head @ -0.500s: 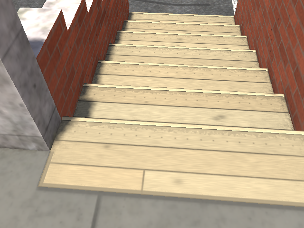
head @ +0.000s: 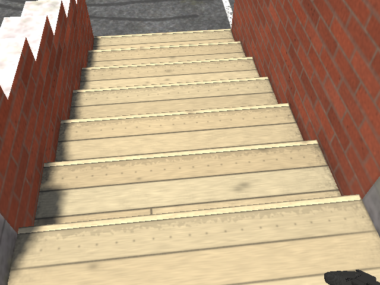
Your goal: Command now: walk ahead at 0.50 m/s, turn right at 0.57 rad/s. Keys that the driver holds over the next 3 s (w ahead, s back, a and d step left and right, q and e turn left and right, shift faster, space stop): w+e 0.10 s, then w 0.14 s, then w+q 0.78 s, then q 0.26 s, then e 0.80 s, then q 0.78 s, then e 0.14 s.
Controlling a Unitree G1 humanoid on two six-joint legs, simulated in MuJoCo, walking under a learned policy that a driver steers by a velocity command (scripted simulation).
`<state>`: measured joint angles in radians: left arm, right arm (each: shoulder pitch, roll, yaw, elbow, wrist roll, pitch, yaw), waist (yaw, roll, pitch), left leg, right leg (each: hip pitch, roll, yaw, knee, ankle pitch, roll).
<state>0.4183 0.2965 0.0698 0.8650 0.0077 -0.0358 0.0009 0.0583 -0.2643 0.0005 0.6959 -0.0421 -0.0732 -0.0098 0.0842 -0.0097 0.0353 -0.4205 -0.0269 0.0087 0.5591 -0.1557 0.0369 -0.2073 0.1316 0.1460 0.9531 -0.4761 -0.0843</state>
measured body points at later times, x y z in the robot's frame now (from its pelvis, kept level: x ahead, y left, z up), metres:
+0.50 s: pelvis +0.24 -0.04 +0.00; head +0.27 -0.05 +0.45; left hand +0.47 +0.16 -0.09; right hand +0.17 -0.29 -0.14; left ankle +0.11 +0.10 -0.67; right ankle +0.30 -0.13 -0.73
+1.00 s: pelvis +0.48 +0.00 -0.01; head +0.51 +0.02 +0.43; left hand +0.43 +0.26 -0.16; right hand +0.70 -0.21 -0.11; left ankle +0.55 +0.06 -0.73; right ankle +0.33 -0.14 -0.65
